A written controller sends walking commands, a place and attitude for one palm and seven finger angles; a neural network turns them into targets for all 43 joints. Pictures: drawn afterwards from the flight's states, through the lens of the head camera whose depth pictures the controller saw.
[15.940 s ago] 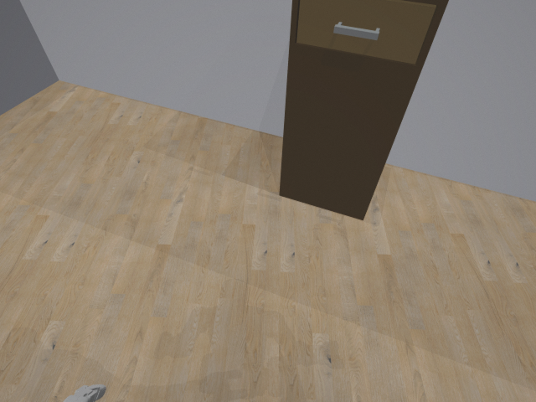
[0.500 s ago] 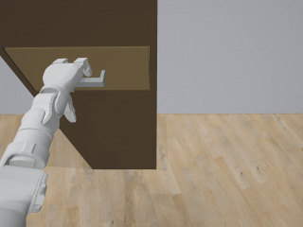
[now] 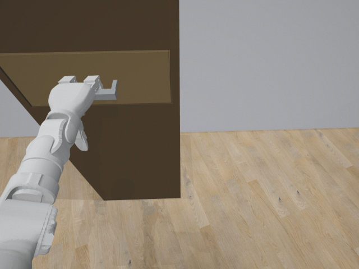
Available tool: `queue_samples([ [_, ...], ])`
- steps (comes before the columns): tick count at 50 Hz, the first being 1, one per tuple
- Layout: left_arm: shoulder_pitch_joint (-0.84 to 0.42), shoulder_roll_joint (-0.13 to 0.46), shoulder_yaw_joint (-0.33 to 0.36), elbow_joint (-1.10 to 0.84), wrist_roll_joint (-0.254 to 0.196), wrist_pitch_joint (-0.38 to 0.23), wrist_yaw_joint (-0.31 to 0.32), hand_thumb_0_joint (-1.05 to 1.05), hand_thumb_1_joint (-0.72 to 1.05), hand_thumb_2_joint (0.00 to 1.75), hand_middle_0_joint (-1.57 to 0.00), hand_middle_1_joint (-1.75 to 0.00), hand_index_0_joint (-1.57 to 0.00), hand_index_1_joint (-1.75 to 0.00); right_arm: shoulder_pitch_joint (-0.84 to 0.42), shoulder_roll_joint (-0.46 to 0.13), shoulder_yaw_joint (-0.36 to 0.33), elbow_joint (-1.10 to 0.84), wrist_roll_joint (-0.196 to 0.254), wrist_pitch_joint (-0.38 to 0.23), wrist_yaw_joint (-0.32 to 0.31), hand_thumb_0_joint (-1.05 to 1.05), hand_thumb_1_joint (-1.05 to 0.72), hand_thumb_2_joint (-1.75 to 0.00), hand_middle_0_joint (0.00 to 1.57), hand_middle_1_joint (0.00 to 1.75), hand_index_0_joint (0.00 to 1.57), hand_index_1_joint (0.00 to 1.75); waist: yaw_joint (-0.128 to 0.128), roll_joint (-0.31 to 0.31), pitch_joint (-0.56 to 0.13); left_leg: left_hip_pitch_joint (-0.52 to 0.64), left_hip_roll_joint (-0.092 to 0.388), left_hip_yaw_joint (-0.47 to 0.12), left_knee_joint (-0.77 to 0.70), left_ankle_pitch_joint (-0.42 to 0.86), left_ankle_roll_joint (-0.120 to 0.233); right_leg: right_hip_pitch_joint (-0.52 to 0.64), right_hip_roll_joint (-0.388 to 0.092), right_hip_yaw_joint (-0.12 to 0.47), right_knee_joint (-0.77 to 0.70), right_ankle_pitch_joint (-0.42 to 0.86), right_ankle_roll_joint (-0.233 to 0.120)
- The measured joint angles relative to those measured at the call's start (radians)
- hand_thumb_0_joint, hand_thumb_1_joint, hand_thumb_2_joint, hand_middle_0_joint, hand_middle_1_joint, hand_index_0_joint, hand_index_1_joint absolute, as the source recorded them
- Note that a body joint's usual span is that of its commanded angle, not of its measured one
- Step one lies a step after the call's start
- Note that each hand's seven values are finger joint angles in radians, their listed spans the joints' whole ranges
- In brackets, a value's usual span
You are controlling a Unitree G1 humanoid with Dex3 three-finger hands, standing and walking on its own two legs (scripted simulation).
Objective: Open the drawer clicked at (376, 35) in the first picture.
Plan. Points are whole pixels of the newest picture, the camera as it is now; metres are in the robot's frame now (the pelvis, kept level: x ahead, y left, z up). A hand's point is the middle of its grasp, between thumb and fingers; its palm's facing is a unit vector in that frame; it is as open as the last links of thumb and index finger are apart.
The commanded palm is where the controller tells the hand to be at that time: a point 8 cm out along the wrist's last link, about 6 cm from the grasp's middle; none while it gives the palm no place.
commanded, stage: lower the fingers behind the handle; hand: left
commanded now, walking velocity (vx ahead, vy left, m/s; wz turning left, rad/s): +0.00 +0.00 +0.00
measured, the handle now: (90, 89) +0.51 +0.22 +0.10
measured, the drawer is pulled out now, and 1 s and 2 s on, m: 0.00 0.00 0.02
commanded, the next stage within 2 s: close the thumb around the handle in 0.30 s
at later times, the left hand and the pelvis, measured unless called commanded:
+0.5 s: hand (83, 112) +0.46 +0.23 +0.08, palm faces -0.03 -0.03 -1.00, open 13.6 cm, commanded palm +0.43 +0.24 +0.14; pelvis +0.00 +0.00 +0.00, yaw +0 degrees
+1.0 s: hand (83, 112) +0.45 +0.23 +0.08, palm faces -0.01 -0.04 -1.00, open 5.8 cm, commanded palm +0.43 +0.24 +0.14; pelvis +0.01 +0.00 +0.00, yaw +0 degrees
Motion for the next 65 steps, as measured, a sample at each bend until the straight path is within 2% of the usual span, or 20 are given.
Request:
queue_samples([
  [13,-0.036,-0.006,-0.017,0.046,0.003,0.028,0.0,0.0,-0.49,0.31,-0.32,-1.2,-0.32,-1.2,-0.001,0.002,0.005,0.003,0.001,-0.013,-0.006,0.01,-0.9,-0.9,0.2,0.3,0.2,0.3,-0.006,0.005,-0.001,-0.003,-0.001,-0.005,0.002,0.002,-0.001,-0.001,-0.001,-0.005,0.001,0.0,-0.001],
  [25,-0.018,0.005,0.005,0.031,0.004,0.0,-0.009,0.0,-0.46,0.32,-0.32,-1.21,-0.33,-1.2,-0.001,0.0,0.004,-0.004,0.0,-0.013,-0.008,0.01,-0.9,-0.9,0.2,0.3,0.2,0.3,-0.004,0.003,-0.005,-0.003,0.003,-0.004,0.003,-0.003,-0.004,-0.002,0.003,-0.003,0.002,-0.003,-0.004],
  [32,0.003,0.004,0.014,0.006,0.001,0.0,-0.007,0.0,-0.24,0.41,-0.32,-1.22,-0.34,-1.22,-0.004,-0.002,0.0,-0.006,-0.001,-0.009,-0.004,0.01,-0.9,-0.9,0.2,0.3,0.2,0.3,-0.002,0.003,-0.006,0.002,0.005,-0.001,0.001,-0.006,-0.005,0.002,0.006,0.0,-0.001,-0.004,-0.004],
  [48,0.03,-0.01,0.007,-0.035,-0.003,0.019,-0.011,0.0,0.58,0.77,-0.36,-1.3,-0.4,-1.31,-0.019,0.002,-0.003,-0.009,-0.001,-0.003,0.001,0.01,-0.9,-0.9,0.2,0.3,0.2,0.3,0.008,0.007,-0.007,0.019,0.002,-0.001,-0.005,-0.011,-0.003,0.019,0.004,0.002,-0.007,-0.01,-0.002],
  [52,0.03,-0.013,0.003,-0.037,-0.004,0.023,-0.016,0.0,0.73,0.83,-0.37,-1.32,-0.41,-1.33,-0.022,0.003,-0.003,-0.01,-0.002,-0.002,0.002,0.01,-0.9,-0.9,0.2,0.3,0.2,0.3,0.01,0.008,-0.007,0.021,0.001,-0.002,-0.005,-0.012,-0.003,0.021,0.003,0.001,-0.007,-0.011,-0.002],
  [65,0.082,-0.011,0.018,-0.097,-0.015,0.037,-0.026,0.01,0.77,0.81,-0.34,-1.35,-0.41,-1.34,-0.021,0.002,-0.009,-0.016,-0.002,0.004,0.012,0.01,-0.9,-0.9,0.2,0.3,0.2,0.3,0.008,0.012,-0.01,0.033,0.003,0.007,-0.014,-0.014,-0.002,0.03,0.005,0.01,-0.014,-0.01,0.0],
])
